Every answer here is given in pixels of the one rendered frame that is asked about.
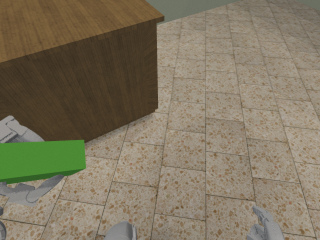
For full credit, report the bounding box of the left robot hand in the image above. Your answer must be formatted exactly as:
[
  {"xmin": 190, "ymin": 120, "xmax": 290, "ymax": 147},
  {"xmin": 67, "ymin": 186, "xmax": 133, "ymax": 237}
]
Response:
[{"xmin": 0, "ymin": 115, "xmax": 64, "ymax": 207}]

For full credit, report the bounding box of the sponge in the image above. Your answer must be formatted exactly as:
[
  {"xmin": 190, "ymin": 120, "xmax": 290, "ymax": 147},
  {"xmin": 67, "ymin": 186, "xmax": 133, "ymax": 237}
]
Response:
[{"xmin": 0, "ymin": 140, "xmax": 86, "ymax": 185}]

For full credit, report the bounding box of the right robot hand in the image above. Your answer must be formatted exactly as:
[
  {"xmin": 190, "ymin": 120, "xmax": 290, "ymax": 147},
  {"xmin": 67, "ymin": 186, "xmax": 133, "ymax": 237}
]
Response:
[{"xmin": 246, "ymin": 205, "xmax": 285, "ymax": 240}]

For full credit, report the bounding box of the robot left thigh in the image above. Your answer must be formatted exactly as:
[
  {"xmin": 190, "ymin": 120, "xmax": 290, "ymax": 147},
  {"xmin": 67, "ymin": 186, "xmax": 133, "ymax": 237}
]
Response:
[{"xmin": 103, "ymin": 222, "xmax": 137, "ymax": 240}]

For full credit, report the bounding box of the table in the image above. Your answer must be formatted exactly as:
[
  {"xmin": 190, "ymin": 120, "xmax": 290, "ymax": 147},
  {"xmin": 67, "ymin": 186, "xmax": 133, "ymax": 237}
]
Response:
[{"xmin": 0, "ymin": 0, "xmax": 165, "ymax": 143}]

